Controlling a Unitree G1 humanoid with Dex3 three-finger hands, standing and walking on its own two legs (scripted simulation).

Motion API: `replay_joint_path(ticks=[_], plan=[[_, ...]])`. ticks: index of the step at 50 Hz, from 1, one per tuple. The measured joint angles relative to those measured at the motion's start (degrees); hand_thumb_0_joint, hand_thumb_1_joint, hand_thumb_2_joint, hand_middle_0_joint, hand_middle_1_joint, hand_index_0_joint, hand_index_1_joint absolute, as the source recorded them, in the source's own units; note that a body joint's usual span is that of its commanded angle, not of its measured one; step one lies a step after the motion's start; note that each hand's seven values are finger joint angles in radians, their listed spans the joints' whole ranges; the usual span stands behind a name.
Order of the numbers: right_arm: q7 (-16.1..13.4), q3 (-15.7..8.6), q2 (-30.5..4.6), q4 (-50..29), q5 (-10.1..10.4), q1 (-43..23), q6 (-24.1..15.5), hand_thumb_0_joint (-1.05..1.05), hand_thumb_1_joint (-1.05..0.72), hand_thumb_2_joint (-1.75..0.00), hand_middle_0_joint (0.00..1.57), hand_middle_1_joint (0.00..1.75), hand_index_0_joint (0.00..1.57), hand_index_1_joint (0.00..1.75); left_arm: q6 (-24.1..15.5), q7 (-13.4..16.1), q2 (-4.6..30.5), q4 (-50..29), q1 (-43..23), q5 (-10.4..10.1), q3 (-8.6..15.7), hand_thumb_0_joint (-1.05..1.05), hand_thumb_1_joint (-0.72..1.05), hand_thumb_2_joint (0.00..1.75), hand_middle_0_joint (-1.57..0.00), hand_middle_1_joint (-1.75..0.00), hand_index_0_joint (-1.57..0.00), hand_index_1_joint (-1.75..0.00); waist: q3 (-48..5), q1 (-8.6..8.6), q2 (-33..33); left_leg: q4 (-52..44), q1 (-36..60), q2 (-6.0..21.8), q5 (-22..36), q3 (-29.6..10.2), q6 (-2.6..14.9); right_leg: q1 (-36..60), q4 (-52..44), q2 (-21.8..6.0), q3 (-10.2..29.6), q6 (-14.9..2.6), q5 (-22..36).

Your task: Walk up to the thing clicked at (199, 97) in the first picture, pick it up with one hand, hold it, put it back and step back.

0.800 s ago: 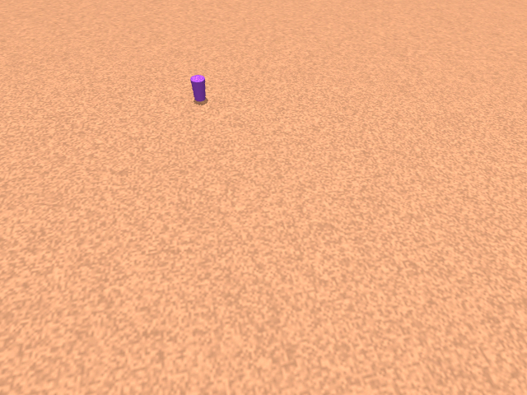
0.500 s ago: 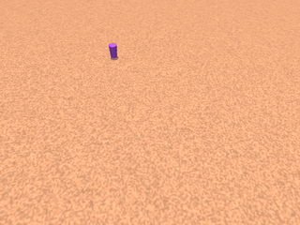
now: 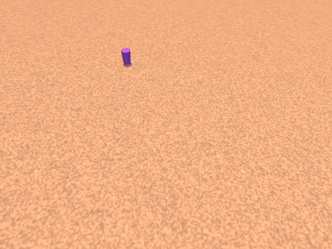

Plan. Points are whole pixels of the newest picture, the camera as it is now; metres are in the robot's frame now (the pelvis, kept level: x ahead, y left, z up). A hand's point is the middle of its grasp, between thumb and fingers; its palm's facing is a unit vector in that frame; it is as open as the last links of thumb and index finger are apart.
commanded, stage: stand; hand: left
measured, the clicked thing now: (126, 56) +2.01 +0.38 -0.71
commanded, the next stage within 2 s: walk up in 0.32 s
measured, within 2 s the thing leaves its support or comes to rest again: neither
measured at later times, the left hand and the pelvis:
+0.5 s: hand out of the picture +0.07 +0.29 -0.15, palm faces +0.05 -0.93 -0.36, open 7.4 cm; pelvis +0.02 +0.01 -0.01, yaw +3 degrees
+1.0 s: hand (37, 188) +0.31 +0.38 -0.14, palm faces -0.04 -0.94 -0.34, open 7.4 cm; pelvis +0.23 +0.10 -0.01, yaw +3 degrees
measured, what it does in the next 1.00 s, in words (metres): walks ahead: left foot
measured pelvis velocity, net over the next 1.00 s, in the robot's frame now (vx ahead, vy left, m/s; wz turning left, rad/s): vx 0.23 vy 0.10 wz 0.05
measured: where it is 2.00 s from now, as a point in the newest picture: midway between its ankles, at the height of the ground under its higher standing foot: (146, 154)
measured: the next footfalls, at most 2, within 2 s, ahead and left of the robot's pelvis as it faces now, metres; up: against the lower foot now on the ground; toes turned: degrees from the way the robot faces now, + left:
left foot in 0.66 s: +0.20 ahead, +0.21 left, +0.00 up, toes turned +9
right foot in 1.14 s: +0.53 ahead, -0.05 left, +0.00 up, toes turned -2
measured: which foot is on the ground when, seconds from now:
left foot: down 0.00-0.40, up 0.42-0.64, down 0.66-1.00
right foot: down 0.00-0.68, up 0.70-1.00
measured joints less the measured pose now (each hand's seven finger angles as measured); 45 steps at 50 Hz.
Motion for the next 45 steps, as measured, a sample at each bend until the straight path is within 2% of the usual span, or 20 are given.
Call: replay_joint_path(ticks=[16,20,21,23,26,29,32,33,34,35,36,38,39,41,45], plan=[[0.0,0.0,-0.2,0.1,0.0,0.1,0.1,0.01,-0.9,-0.89,0.21,0.3,0.2,0.3,0.0,0.0,0.1,-0.1,0.2,0.0,0.0,0.01,0.91,0.9,-0.2,-0.3,-0.21,-0.3,-0.1,-0.08,-0.1,-0.1,0.0,0.1,0.0,0.0,-0.06,0.2,-0.4,0.1,0.0,-0.04,0.2],[2.8,-2.7,-1.1,-2.0,-0.9,2.9,-0.4,0.01,-0.9,-0.89,0.21,0.3,0.2,0.3,-1.2,-2.7,0.9,-2.6,2.4,1.2,2.2,0.01,0.91,0.9,-0.2,-0.3,-0.21,-0.3,-2.5,-0.11,0.2,8.8,-4.5,-0.1,-12.5,-0.8,2.84,-3.5,7.3,0.2,-0.9,-2.04,-11.6],[3.2,-3.2,-1.7,-2.4,-1.1,3.5,-0.4,0.01,-0.9,-0.89,0.21,0.3,0.2,0.3,-1.8,-3.1,1.2,-3.3,3.0,1.4,2.6,0.01,0.91,0.9,-0.2,-0.3,-0.21,-0.3,-2.9,-0.09,0.6,11.8,-6.2,0.1,-14.0,-1.0,3.09,-3.8,7.7,0.3,-1.4,-2.4,-11.4],[3.4,-4.1,-2.8,-2.5,-1.4,4.0,-0.3,0.01,-0.9,-0.89,0.21,0.3,0.2,0.3,-3.0,-3.3,2.0,-4.7,3.9,1.7,3.2,0.01,0.91,0.9,-0.2,-0.3,-0.21,-0.3,-2.9,0.52,0.6,20.2,-10.7,0.0,-15.4,-0.8,2.51,-3.1,6.2,-0.3,-2.3,-2.5,-6.0],[4.3,-5.1,-4.7,-2.8,-1.4,4.0,-0.2,0.01,-0.9,-0.89,0.21,0.3,0.2,0.3,-3.4,-3.3,2.9,-5.7,5.9,1.8,3.8,0.01,0.91,0.9,-0.21,-0.3,-0.21,-0.3,-2.4,1.69,1.4,27.0,-15.9,1.2,-14.5,-1.2,1.45,0.3,3.1,-0.8,-3.1,-1.82,-5.2],[5.5,-5.8,-5.6,-4.0,-1.4,4.0,-0.6,0.01,-0.9,-0.89,0.21,0.3,0.2,0.3,-2.8,-3.5,5.0,-5.6,8.0,1.9,4.2,0.01,0.9,0.9,-0.21,-0.3,-0.21,-0.3,-2.4,2.1,0.7,23.9,-18.2,3.3,-12.7,-0.3,0.63,3.7,1.0,-2.0,-3.6,-0.93,-6.1],[6.1,-6.5,-6.2,-5.5,-1.2,4.2,-1.3,0.01,-0.9,-0.89,0.2,0.3,0.2,0.3,-2.1,-3.9,7.3,-5.4,9.2,1.9,4.7,0.01,0.9,0.9,-0.2,-0.3,-0.21,-0.3,-2.4,2.27,-0.5,16.9,-17.3,4.6,-6.7,1.0,0.5,5.6,2.7,-3.7,-4.0,-0.02,-9.2],[6.1,-6.7,-6.6,-6.1,-1.2,4.4,-1.8,0.01,-0.9,-0.89,0.21,0.3,0.2,0.3,-1.9,-4.0,7.9,-5.3,9.5,1.8,4.7,0.01,0.9,0.9,-0.2,-0.3,-0.21,-0.3,-2.5,2.17,-0.8,14.7,-16.2,4.6,-5.0,1.6,0.53,5.4,5.3,-4.4,-4.0,-0.22,-11.6],[5.9,-7.1,-6.8,-6.6,-1.4,4.3,-2.5,0.01,-0.9,-0.89,0.21,0.3,0.2,0.3,-1.6,-4.0,8.4,-5.2,9.7,1.9,4.7,0.01,0.9,0.9,-0.2,-0.3,-0.21,-0.3,-2.3,2.06,-1.7,14.8,-15.5,3.8,-1.2,2.6,0.42,4.1,10.3,-5.9,-3.4,-1.45,-14.6],[5.4,-7.3,-6.8,-7.2,-1.6,4.2,-3.2,0.01,-0.9,-0.89,0.21,0.3,0.2,0.3,-1.2,-3.9,8.7,-5.0,9.7,1.8,4.7,0.01,0.91,0.9,-0.2,-0.3,-0.21,-0.3,-2.0,1.84,-2.5,16.9,-15.7,3.0,-0.7,3.6,0.48,1.0,18.8,-6.4,-1.3,-2.5,-17.1],[4.9,-7.4,-6.6,-7.8,-1.5,4.2,-3.7,0.01,-0.9,-0.89,0.21,0.3,0.2,0.3,-0.7,-3.6,8.7,-4.5,9.5,1.6,4.5,0.01,0.91,0.9,-0.2,-0.3,-0.21,-0.3,-1.9,1.21,-2.9,18.5,-15.6,2.5,-2.3,4.2,0.71,-2.7,27.7,-5.3,1.1,-3.14,-18.0],[4.4,-6.7,-5.4,-8.3,-0.7,4.9,-4.0,0.01,-0.9,-0.89,0.21,0.3,0.2,0.3,-0.4,-3.5,8.6,-4.3,8.6,1.0,3.6,0.01,0.91,0.9,-0.2,-0.3,-0.2,-0.29,-2.0,0.24,-3.6,17.1,-13.2,1.8,-3.9,5.0,1.4,-9.8,39.9,-2.9,3.5,-3.48,-15.3],[4.2,-6.2,-4.8,-8.3,-0.4,5.5,-4.0,0.01,-0.9,-0.89,0.21,0.3,0.2,0.3,-0.6,-3.7,8.5,-4.6,8.1,0.6,3.3,0.01,0.91,0.9,-0.2,-0.3,-0.2,-0.29,-2.0,0.1,-4.0,15.3,-11.4,1.5,-4.0,5.5,1.71,-12.7,42.3,-2.5,3.3,-3.2,-13.1],[4.0,-5.2,-3.9,-8.3,-0.2,6.9,-4.0,0.01,-0.9,-0.89,0.21,0.3,0.2,0.3,-1.5,-4.4,8.1,-5.4,7.3,0.2,3.1,0.01,0.91,0.9,-0.2,-0.3,-0.2,-0.29,-2.0,-0.13,-4.6,11.3,-7.7,0.9,-3.6,6.2,2.04,-17.5,41.7,-3.2,1.7,-2.05,-9.3],[4.1,-4.1,-2.8,-8.2,-0.1,9.8,-4.4,0.01,-0.9,-0.89,0.21,0.3,0.2,0.3,-1.6,-5.9,7.3,-7.1,5.8,0.4,3.2,0.01,0.91,0.9,-0.2,-0.3,-0.2,-0.29,-2.0,-1.05,-4.6,4.8,-1.3,-0.1,-3.7,6.8,2.36,-23.7,34.0,-5.1,-0.5,0.22,-4.0]])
